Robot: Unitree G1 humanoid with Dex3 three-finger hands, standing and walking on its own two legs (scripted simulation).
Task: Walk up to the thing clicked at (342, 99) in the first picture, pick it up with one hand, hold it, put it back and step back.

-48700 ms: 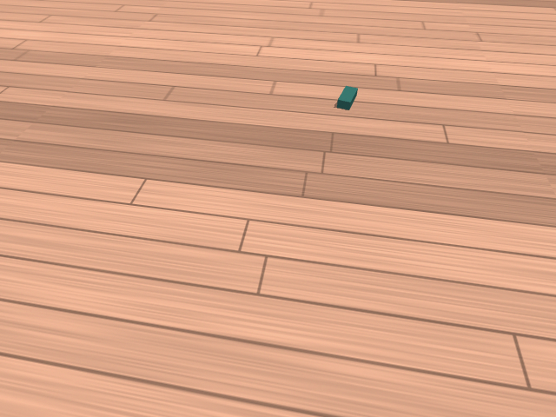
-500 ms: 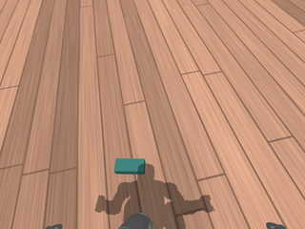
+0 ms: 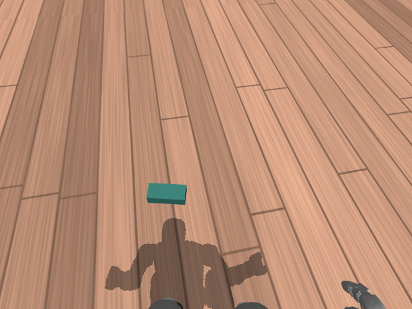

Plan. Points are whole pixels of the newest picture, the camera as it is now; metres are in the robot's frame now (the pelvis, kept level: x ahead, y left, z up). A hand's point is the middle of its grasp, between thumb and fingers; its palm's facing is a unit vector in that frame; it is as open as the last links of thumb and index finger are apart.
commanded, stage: step back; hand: left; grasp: from above
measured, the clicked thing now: (167, 193) +0.69 +0.21 -0.73
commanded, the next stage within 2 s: stand in 1.96 s
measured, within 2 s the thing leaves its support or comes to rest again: neither
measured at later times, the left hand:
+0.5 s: hand out of the picture -0.05 +0.27 -0.15, palm faces +0.05 -0.91 -0.42, open 7.4 cm
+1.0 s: hand out of the picture -0.28 +0.25 -0.13, palm faces +0.02 -0.90 -0.44, open 7.4 cm
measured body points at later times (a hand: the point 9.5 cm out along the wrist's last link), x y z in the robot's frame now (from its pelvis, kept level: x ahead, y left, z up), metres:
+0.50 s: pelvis -0.18 -0.01 -0.01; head -0.12 +0.00 +0.43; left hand -0.05 +0.32 -0.12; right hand -0.09 -0.32 -0.13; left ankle -0.17 +0.10 -0.73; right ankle -0.10 -0.14 -0.71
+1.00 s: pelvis -0.35 -0.03 +0.00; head -0.31 -0.05 +0.44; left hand -0.29 +0.29 -0.10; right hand -0.25 -0.35 -0.13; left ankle -0.37 +0.10 -0.68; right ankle -0.31 -0.15 -0.73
